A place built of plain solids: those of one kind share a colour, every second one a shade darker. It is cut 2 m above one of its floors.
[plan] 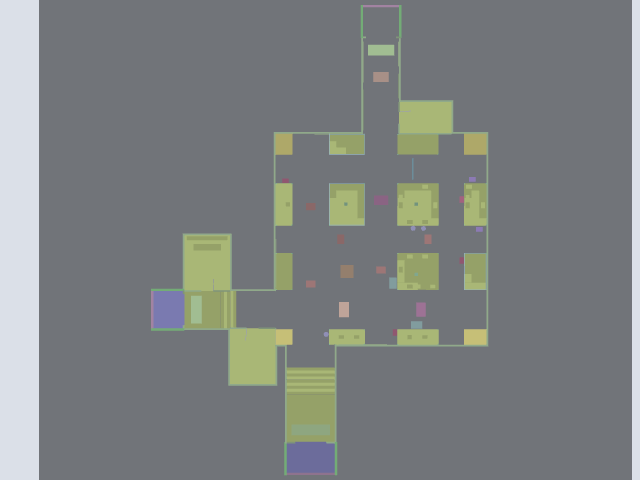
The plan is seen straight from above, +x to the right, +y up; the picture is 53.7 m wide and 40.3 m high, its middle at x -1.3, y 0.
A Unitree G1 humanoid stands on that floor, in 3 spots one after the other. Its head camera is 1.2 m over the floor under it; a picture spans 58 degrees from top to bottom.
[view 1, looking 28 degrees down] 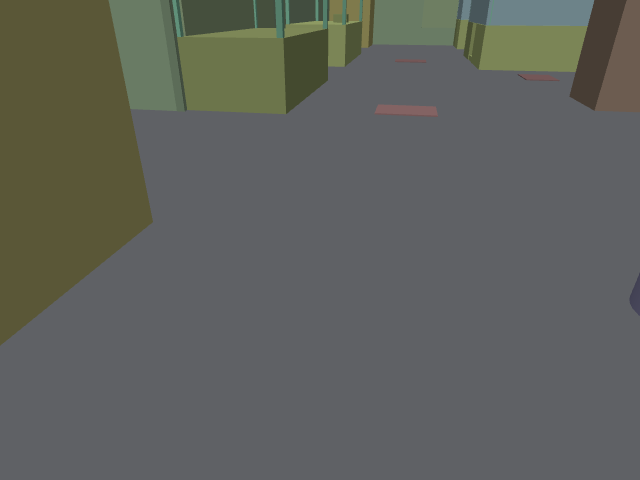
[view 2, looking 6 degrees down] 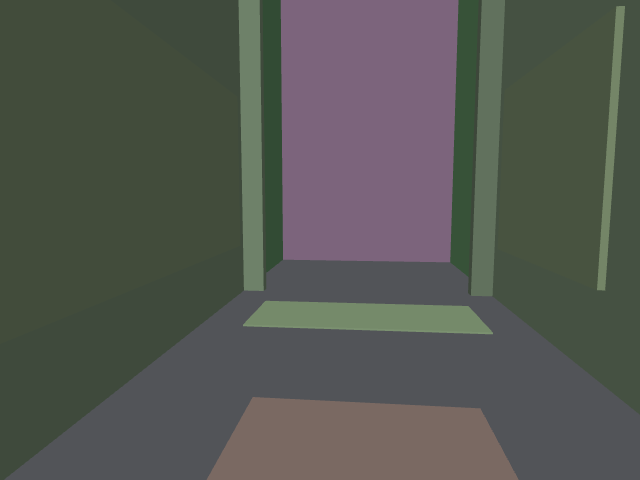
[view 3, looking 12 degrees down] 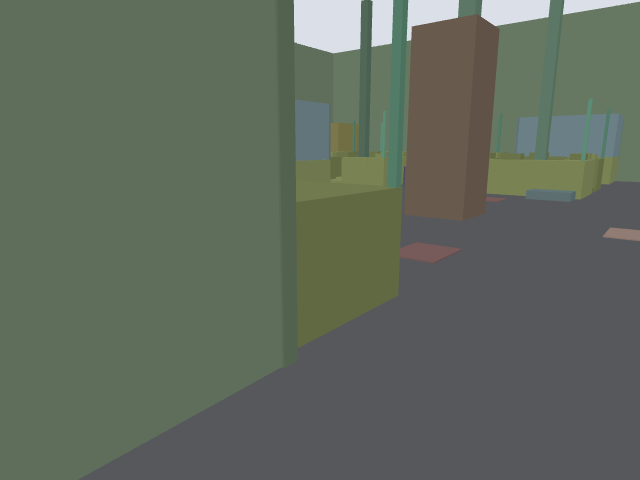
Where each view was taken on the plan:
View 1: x -2.08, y -9.75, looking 101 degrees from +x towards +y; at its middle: ground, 2.56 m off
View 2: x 3.83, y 11.72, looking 96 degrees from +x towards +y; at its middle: opp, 7.90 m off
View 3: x -6.68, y -5.85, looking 39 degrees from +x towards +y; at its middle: piece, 2.68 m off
